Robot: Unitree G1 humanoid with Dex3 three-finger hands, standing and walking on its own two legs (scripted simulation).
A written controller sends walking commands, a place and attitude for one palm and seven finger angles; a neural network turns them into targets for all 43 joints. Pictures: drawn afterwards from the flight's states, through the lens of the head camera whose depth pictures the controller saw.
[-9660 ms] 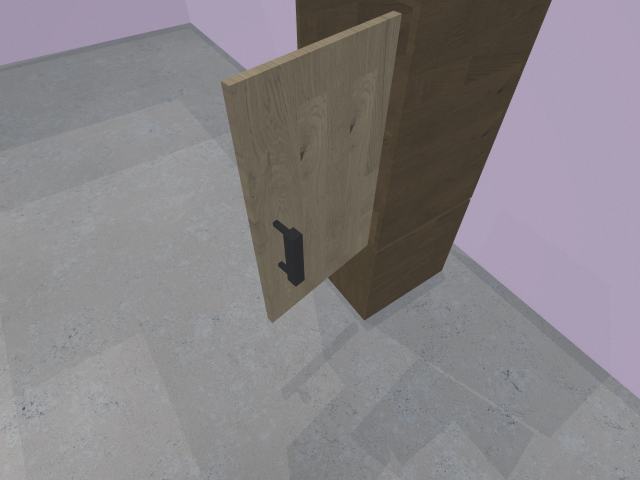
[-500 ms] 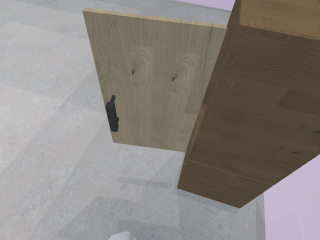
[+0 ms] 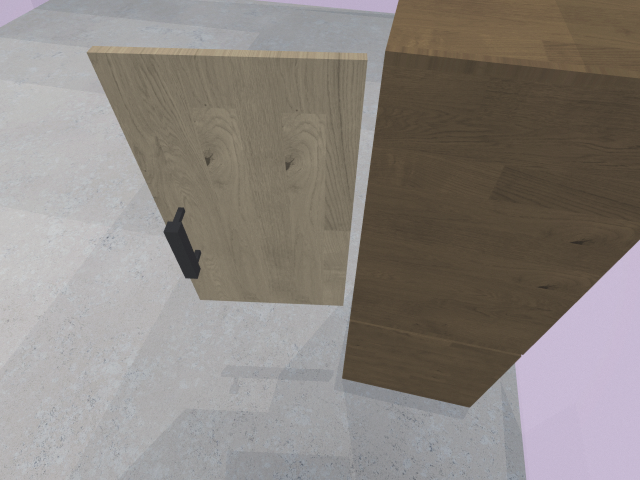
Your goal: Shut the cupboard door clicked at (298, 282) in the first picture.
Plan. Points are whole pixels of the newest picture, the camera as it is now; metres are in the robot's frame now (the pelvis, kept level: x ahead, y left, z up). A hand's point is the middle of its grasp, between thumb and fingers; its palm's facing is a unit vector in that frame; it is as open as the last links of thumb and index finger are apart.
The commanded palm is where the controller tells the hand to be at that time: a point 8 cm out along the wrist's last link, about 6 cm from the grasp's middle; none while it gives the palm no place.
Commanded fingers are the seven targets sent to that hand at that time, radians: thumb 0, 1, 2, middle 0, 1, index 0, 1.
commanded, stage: come to a stop and stand still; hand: left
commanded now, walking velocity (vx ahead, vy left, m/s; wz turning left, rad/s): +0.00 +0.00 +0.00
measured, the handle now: (186, 243) +0.52 +0.27 -0.09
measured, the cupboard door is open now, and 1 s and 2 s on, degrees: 100 100 100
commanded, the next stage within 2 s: look again from close up in 0.44 s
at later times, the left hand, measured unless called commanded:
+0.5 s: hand out of the picture +0.01 +0.14 -0.17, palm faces +0.04 -0.99 -0.16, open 7.3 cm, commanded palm none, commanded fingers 0.00 0.90 0.90 -0.20 -0.30 -0.20 -0.30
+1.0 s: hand out of the picture +0.05 +0.22 -0.17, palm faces +0.01 -0.97 -0.24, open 7.3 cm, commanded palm none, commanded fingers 0.00 0.90 0.90 -0.20 -0.30 -0.20 -0.30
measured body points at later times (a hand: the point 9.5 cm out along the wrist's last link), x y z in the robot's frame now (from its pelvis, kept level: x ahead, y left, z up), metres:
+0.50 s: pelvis +0.02 -0.02 +0.01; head +0.03 -0.02 +0.46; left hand +0.01 +0.20 -0.15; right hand +0.00 -0.24 -0.15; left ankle +0.01 +0.12 -0.73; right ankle -0.01 -0.12 -0.73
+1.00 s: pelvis +0.01 +0.02 +0.00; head +0.00 +0.03 +0.45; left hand +0.05 +0.27 -0.15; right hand +0.08 -0.22 -0.14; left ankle +0.01 +0.12 -0.73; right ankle -0.01 -0.12 -0.73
